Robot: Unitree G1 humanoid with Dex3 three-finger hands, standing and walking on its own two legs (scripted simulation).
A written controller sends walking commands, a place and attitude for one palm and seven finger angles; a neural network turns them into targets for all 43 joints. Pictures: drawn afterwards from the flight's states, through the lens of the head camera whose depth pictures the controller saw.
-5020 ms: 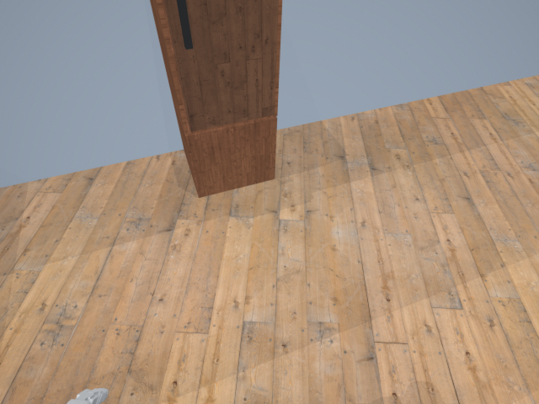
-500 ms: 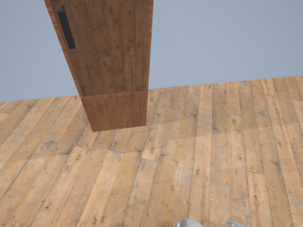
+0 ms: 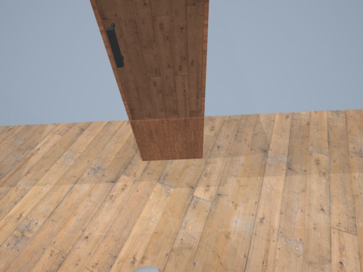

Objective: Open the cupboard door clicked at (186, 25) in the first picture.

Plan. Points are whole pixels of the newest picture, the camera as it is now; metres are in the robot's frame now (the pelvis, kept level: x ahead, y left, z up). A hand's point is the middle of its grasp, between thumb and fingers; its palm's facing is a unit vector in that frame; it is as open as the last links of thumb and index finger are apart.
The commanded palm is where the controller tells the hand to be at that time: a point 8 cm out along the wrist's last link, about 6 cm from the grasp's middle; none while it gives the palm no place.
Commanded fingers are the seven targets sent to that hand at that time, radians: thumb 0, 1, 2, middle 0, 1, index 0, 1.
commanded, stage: take the last steps up to it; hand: left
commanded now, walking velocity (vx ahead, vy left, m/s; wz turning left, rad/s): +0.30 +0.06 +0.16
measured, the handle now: (116, 45) +0.85 +0.29 +0.08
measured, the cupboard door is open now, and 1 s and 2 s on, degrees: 0 0 0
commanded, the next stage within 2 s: come to a stop and stand still in 0.96 s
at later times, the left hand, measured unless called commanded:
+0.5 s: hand out of the picture +0.07 +0.24 -0.17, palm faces +0.10 -0.98 -0.17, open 7.4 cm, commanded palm none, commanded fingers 0.00 0.90 0.90 -0.20 -0.30 -0.20 -0.30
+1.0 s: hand (112, 241) +0.23 +0.22 -0.18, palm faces +0.14 -0.98 -0.17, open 7.3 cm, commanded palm none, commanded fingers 0.00 0.90 0.90 -0.20 -0.30 -0.20 -0.30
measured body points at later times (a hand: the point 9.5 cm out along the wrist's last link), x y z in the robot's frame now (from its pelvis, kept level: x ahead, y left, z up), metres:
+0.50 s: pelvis +0.07 +0.06 +0.00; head +0.08 +0.07 +0.45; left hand +0.07 +0.29 -0.16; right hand +0.04 -0.16 -0.15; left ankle -0.03 +0.15 -0.74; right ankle +0.15 -0.08 -0.69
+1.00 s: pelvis +0.23 +0.04 +0.00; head +0.24 +0.05 +0.45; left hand +0.22 +0.27 -0.16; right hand +0.31 -0.19 -0.15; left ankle +0.30 +0.17 -0.72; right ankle +0.22 -0.06 -0.74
